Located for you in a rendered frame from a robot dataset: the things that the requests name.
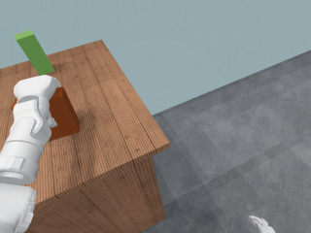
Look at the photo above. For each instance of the left robot forearm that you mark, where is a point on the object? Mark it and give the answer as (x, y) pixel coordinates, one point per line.
(20, 156)

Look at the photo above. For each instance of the robot left hand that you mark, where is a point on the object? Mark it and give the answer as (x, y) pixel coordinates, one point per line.
(44, 85)

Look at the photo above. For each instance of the sponge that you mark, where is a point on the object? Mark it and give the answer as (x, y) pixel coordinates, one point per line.
(63, 113)

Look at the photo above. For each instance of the robot left upper arm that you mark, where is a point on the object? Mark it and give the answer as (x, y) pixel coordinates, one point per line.
(17, 204)

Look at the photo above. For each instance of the robot right hand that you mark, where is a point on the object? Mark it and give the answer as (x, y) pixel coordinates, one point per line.
(261, 225)

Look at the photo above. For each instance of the table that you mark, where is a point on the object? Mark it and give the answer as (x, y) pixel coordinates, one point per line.
(101, 179)

